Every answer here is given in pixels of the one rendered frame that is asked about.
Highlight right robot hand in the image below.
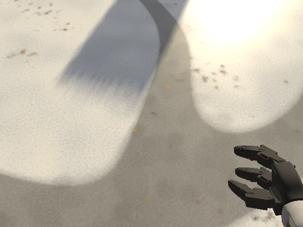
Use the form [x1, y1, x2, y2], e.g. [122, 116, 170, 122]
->
[228, 145, 303, 216]

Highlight right robot forearm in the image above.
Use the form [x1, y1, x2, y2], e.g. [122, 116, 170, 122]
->
[281, 201, 303, 227]

